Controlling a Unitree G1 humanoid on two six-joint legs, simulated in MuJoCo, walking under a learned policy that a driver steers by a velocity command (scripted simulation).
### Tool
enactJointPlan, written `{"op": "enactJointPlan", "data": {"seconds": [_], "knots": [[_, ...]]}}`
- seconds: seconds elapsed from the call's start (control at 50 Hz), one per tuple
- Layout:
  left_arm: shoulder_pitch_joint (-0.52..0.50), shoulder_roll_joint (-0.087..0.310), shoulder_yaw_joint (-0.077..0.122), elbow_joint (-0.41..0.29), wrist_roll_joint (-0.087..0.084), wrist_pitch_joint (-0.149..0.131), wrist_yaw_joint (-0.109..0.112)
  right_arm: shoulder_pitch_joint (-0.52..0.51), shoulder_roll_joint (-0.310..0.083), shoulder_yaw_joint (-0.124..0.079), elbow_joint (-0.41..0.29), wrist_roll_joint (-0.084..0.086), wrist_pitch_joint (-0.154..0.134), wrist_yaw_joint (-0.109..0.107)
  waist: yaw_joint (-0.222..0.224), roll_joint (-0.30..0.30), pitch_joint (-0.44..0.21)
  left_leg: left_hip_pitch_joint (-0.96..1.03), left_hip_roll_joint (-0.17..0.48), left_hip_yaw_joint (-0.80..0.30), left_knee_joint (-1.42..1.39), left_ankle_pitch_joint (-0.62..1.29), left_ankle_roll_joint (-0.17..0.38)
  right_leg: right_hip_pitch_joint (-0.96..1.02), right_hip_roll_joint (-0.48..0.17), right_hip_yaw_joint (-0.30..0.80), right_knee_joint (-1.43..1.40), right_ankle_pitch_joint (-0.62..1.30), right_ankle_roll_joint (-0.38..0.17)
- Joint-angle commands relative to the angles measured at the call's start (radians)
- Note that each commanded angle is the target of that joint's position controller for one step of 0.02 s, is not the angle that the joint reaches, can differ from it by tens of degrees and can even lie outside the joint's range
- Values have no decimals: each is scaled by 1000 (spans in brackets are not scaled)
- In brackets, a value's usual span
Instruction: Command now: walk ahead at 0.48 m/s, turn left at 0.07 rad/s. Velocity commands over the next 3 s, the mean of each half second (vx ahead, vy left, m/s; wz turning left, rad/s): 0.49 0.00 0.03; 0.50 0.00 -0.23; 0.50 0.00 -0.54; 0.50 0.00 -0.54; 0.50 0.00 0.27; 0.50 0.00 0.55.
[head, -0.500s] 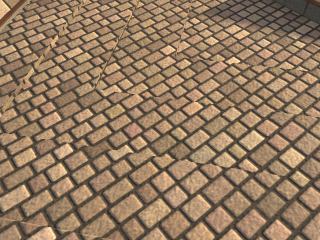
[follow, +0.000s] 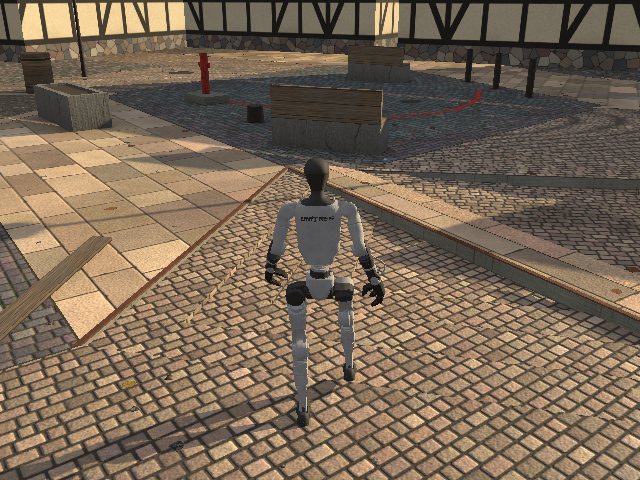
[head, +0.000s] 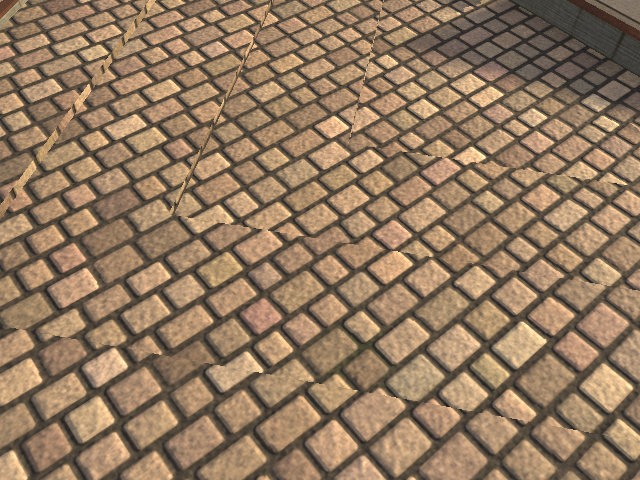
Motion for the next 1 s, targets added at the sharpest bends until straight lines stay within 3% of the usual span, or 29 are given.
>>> {"op": "enactJointPlan", "data": {"seconds": [0.02,0.08,0.12,0.16,0.18,0.2,0.22,0.24,0.26,0.28,0.3,0.32,0.38,0.42,0.46,0.5,0.58,0.66,0.7,0.72,0.74,0.76,0.78,0.8,0.82,0.86,0.88,0.94,1.0], "knots": [[-137,60,8,-93,-4,-32,-21,21,-172,-51,-21,11,-16,-13,-8,96,76,-46,263,-92,-48,314,117,17,20,7,-135,120,-31],[-187,52,4,-114,-5,-35,-39,59,-174,-57,15,14,5,-20,-16,93,96,51,294,-110,14,331,98,8,25,22,-239,91,-61],[-158,69,11,-106,-1,-30,-37,60,-189,-64,25,12,17,-23,2,108,73,108,311,-125,84,497,89,53,53,1,-244,-10,-74],[-38,120,37,-82,2,-25,-18,54,-221,-72,30,11,29,-22,67,128,-28,154,288,-125,275,827,72,216,114,-47,-216,-146,-108],[28,141,50,-61,6,-26,-6,69,-203,-66,27,20,34,-17,99,119,-106,71,238,-85,427,929,45,417,146,-92,-238,-114,-130],[156,136,57,-29,11,-25,-3,71,-172,-54,20,13,32,-14,153,104,-185,-210,194,-71,629,765,8,752,80,-10,-164,-71,-169],[333,197,72,7,7,-16,-2,71,-115,-29,7,-28,21,-15,215,-135,-324,-436,68,-35,1006,60,-47,1024,-119,235,-91,50,-251],[404,163,42,25,7,-6,-6,58,-85,-14,20,-39,-4,-6,214,-192,-371,-537,-21,-181,1226,-476,-60,1081,-171,403,-58,276,-281],[395,203,59,42,3,0,-6,99,-97,-21,-7,35,-27,-3,162,-147,-380,-715,-32,-222,1312,-421,-67,1126,-262,606,-210,16,-363],[299,178,60,25,-9,1,0,-11,-133,-19,-40,49,-35,-9,157,-2,-256,-771,56,-157,1253,-303,-65,994,-241,582,-312,-174,-339],[196,141,47,4,-7,-4,4,-82,-150,-25,-59,43,-31,-15,124,44,-121,-774,104,-121,1197,-196,-70,809,-229,519,-354,-153,-326],[146,119,35,-7,8,-12,1,-91,-142,-26,-58,25,-19,-25,86,57,-81,-703,142,-120,1165,-145,-73,661,-211,482,-382,-94,-324],[127,98,29,12,13,-23,3,-58,-94,-20,-61,4,7,-23,30,-4,-53,-630,194,-112,1024,-116,-77,508,-148,349,-445,-31,-306],[156,118,35,34,6,-30,15,-114,-75,-11,-85,-7,5,-20,41,-3,-31,-687,217,-100,950,-26,-87,499,-141,278,-470,73,-299],[176,116,33,46,0,-25,31,-191,-76,-10,-108,-12,-3,-16,58,10,-2,-680,214,-80,733,161,-100,479,-72,163,-490,105,-261],[205,120,31,56,-5,-14,40,-293,-30,6,-128,-12,-15,-6,102,1,11,-584,166,-32,498,339,-103,455,-14,84,-497,69,-218],[295,151,38,94,-15,2,43,-416,-45,2,-167,11,-24,16,154,-3,36,-573,123,-26,317,418,-90,581,-79,124,-493,-20,-214],[321,158,46,120,-13,28,51,-412,-88,-21,-186,8,-36,31,112,-22,21,-541,103,-41,255,247,-31,719,-134,169,-372,109,-185],[282,149,38,102,-4,32,52,-180,-162,-59,-130,-2,-41,20,-15,-12,-132,-185,109,-36,244,263,32,629,-62,134,-114,237,-145],[294,91,16,67,23,24,51,-11,-239,-78,-112,-17,-37,9,-66,109,-300,140,310,-240,303,295,109,410,20,102,188,-58,-107],[429,1,-10,65,-3,10,44,29,-257,-86,-86,-11,-28,18,-15,367,-441,407,498,-652,192,25,238,74,151,73,484,-695,-59],[349,123,20,75,-28,6,44,36,-153,-61,-86,-2,-23,17,-61,241,-353,345,467,-667,120,-118,197,-29,107,148,577,-701,-60],[256,160,37,44,-41,6,45,-29,-124,-50,-85,-1,-21,13,-54,187,-203,212,439,-516,93,-71,156,-70,69,128,589,-600,-58],[214,145,38,33,-32,11,48,-92,-106,-43,-85,-6,-24,15,-22,126,-125,77,401,-408,63,45,142,-39,30,108,561,-523,-47],[203,128,41,30,-20,18,48,-140,-84,-39,-80,-9,-28,18,9,122,-71,-22,370,-325,26,117,137,-7,2,109,512,-473,-38],[247,84,42,42,-24,45,50,-191,-59,-38,-69,-16,-42,21,55,138,-40,-139,325,-209,-46,167,120,90,-28,109,465,-418,-28],[255,61,39,33,-24,56,50,-200,-78,-44,-57,-14,-50,21,72,158,-31,-176,341,-176,-67,205,137,97,-35,107,443,-407,-18],[202,57,42,8,-12,67,49,-192,-111,-61,-22,-20,-60,15,70,106,-8,-166,342,-74,-96,295,151,39,-47,119,360,-278,0],[157,53,46,-5,-14,51,34,-191,-120,-65,-1,-17,-58,1,60,96,1,-131,306,49,-77,364,115,30,-37,111,198,-72,-6]]}}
